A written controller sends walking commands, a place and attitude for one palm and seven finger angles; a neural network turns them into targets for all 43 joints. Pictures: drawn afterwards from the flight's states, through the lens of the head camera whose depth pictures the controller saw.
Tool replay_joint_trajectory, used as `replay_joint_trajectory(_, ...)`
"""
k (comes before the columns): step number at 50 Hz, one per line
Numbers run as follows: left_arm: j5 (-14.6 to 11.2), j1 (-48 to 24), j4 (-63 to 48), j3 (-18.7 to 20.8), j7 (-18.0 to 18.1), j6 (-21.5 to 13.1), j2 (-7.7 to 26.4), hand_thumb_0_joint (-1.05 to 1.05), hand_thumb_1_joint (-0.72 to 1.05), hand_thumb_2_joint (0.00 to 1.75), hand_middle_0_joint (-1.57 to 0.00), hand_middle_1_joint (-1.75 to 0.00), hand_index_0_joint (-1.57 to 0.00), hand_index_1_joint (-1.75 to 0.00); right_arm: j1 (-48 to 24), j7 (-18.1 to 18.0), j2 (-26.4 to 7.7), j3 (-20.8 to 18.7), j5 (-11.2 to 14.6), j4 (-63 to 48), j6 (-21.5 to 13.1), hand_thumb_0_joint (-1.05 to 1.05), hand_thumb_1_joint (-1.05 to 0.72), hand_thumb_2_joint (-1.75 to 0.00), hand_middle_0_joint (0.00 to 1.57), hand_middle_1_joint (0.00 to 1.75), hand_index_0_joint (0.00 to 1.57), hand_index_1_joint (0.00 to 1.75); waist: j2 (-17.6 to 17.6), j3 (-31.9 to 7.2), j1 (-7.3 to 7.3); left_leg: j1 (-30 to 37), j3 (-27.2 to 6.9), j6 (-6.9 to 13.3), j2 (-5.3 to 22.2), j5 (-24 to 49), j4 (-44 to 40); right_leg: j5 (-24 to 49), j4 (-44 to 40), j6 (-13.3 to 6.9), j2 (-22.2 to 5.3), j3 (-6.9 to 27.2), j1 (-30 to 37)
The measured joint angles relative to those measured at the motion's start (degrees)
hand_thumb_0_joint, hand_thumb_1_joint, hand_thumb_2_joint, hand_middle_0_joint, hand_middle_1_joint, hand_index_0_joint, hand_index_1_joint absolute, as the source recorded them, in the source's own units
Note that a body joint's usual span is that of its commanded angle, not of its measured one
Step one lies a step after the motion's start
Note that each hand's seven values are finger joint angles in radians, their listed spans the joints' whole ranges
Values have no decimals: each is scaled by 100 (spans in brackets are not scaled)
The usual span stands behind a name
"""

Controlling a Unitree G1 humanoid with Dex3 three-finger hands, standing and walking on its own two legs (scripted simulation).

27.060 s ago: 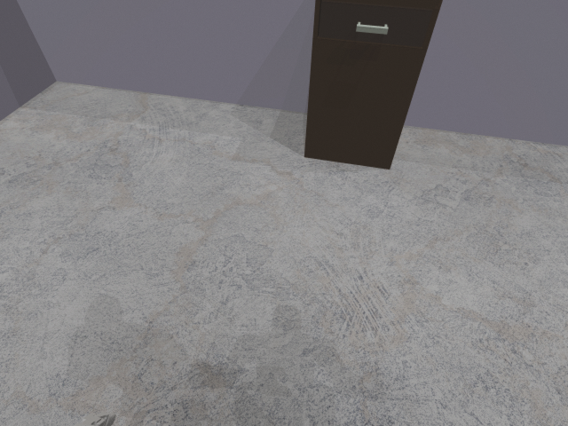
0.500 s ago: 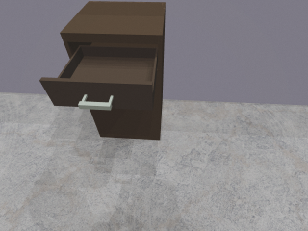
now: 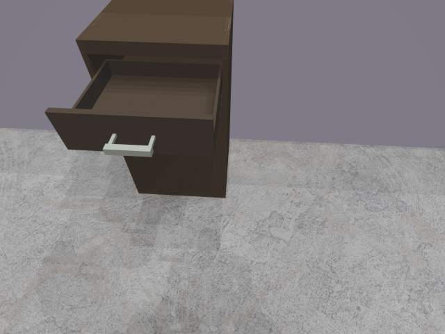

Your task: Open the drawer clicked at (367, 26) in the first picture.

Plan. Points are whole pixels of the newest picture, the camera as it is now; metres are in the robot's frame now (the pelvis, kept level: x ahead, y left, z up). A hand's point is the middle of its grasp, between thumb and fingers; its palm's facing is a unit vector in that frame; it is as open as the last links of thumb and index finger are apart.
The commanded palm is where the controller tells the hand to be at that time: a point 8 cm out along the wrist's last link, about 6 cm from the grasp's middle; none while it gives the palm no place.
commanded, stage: look to check the result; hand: left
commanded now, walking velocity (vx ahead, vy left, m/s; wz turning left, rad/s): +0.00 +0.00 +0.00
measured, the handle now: (130, 144) +0.57 +0.28 -0.04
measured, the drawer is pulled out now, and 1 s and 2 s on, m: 0.30 0.30 0.30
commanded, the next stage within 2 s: stand and wait in 0.36 s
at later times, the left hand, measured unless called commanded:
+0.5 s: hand out of the picture +0.03 +0.17 -0.17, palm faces +0.03 -0.98 -0.21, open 7.4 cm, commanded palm none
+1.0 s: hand out of the picture +0.04 +0.19 -0.17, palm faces +0.03 -0.97 -0.23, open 7.4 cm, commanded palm none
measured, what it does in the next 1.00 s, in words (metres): stands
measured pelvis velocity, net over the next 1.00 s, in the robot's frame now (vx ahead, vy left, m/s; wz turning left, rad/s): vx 0.02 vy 0.00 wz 0.00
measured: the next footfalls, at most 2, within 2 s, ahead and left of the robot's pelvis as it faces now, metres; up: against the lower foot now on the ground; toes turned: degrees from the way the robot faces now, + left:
none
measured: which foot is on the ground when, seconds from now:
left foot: down 0.00-1.00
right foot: down 0.00-1.00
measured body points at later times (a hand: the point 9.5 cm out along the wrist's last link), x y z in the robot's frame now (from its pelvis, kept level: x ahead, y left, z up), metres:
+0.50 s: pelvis +0.01 +0.00 +0.00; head +0.03 -0.01 +0.45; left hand +0.02 +0.22 -0.16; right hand +0.00 -0.22 -0.16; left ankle -0.02 +0.12 -0.74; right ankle +0.04 -0.10 -0.74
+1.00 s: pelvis +0.02 +0.00 +0.00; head +0.04 -0.01 +0.45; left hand +0.04 +0.24 -0.15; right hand +0.02 -0.23 -0.16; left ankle -0.02 +0.12 -0.74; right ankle +0.04 -0.10 -0.74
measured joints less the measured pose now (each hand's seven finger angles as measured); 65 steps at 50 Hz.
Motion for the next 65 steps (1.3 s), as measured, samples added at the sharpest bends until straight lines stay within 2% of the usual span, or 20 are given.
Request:
replay_joint_trajectory(17, -2, -176, -36, 6, -6, -35, 59, 1, 90, 90, -20, -30, -20, -30, -221, 21, 3, -2, -2, -22, -9, 0, -90, -90, 19, 30, 20, 30, 27, -23, -5, 99, -21, -42, 48, -17, -91, -29, -83, -33, 50, -23, 99)
replay_joint_trajectory(65, -8, -510, -24, 20, -52, -68, 391, 1, 90, 90, -20, -30, -20, -30, -642, 47, -383, -28, -2, 12, -30, 0, -90, -90, 20, 30, 20, 30, 23, 0, 1, 345, 2, -49, 48, 30, -415, -44, -277, -21, 62, 2, 278)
